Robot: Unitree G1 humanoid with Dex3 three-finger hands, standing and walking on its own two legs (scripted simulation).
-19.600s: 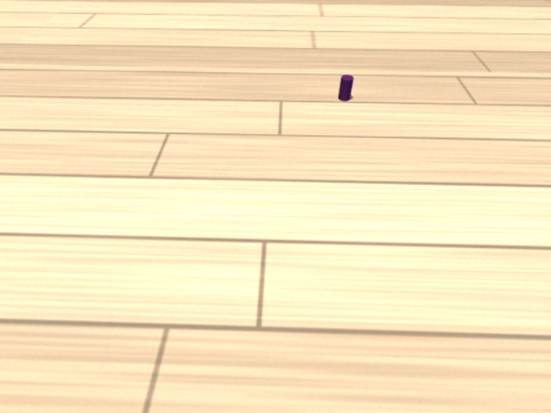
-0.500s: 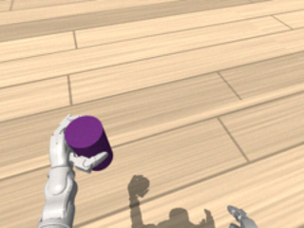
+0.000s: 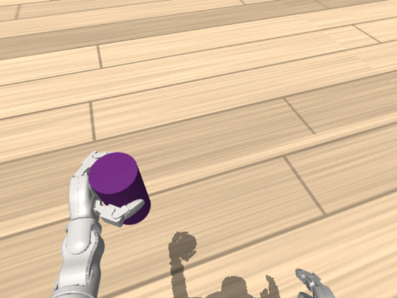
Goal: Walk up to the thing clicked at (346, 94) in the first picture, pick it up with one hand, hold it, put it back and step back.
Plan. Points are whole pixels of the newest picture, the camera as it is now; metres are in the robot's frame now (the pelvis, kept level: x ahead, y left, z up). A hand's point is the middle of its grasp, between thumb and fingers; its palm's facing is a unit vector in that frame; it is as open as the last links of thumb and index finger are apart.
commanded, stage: hold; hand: left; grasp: from the side
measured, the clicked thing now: (123, 191) +0.34 +0.16 +0.03
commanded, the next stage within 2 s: crouch in 1.74 s
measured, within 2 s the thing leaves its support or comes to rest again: neither
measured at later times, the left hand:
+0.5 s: hand (119, 190) +0.33 +0.16 +0.06, palm faces +0.17 -0.99 -0.01, open 11.4 cm
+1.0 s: hand (119, 192) +0.32 +0.16 +0.05, palm faces +0.17 -0.99 -0.01, open 11.4 cm
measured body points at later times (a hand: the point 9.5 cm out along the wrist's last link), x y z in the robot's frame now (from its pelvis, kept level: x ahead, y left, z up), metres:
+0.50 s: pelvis +0.00 +0.00 +0.00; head +0.04 -0.01 +0.45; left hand +0.31 +0.21 +0.06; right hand +0.14 -0.25 -0.11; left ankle +0.02 +0.13 -0.70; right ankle -0.01 -0.13 -0.70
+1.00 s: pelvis -0.01 +0.00 +0.00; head +0.04 +0.00 +0.45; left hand +0.31 +0.21 +0.06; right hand +0.13 -0.25 -0.11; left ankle +0.02 +0.13 -0.70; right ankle -0.01 -0.13 -0.70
